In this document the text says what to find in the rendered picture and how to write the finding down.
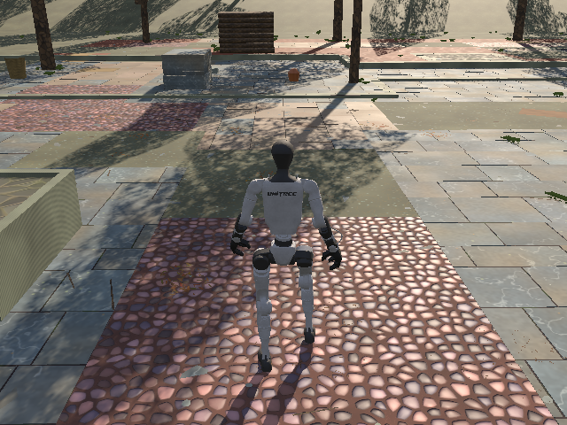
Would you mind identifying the humanoid robot torso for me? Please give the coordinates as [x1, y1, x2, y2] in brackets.
[262, 175, 304, 266]

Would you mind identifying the right robot hand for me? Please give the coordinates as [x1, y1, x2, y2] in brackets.
[322, 247, 342, 270]

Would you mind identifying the left robot thigh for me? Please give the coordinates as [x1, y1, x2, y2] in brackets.
[252, 248, 272, 316]

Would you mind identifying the robot left forearm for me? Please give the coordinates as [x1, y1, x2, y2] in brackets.
[231, 213, 247, 243]

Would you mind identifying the robot right forearm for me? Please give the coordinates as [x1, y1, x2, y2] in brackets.
[318, 214, 338, 252]

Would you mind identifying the robot left upper arm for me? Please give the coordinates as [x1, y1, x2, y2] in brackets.
[238, 178, 265, 227]

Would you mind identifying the robot right upper arm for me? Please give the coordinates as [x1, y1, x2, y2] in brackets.
[301, 179, 327, 228]

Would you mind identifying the left robot hand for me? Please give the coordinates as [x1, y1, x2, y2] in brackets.
[230, 239, 251, 256]

